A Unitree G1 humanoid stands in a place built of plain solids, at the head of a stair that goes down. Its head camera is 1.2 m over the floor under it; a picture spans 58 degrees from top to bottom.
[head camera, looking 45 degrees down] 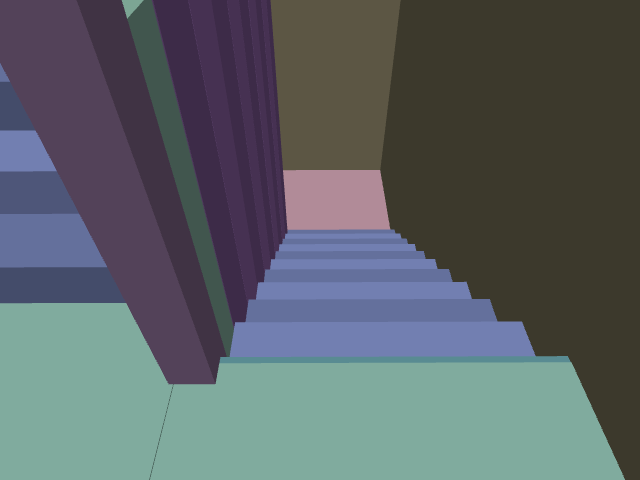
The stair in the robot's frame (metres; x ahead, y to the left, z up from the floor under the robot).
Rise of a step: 0.18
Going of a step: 0.25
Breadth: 1.09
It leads straight ahead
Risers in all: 11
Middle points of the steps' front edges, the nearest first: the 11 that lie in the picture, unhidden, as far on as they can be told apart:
0.69 -0.22 0.00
0.94 -0.22 -0.18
1.19 -0.22 -0.37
1.44 -0.22 -0.55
1.69 -0.22 -0.74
1.94 -0.22 -0.92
2.19 -0.22 -1.11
2.44 -0.22 -1.29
2.69 -0.22 -1.47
2.94 -0.22 -1.66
3.19 -0.22 -1.84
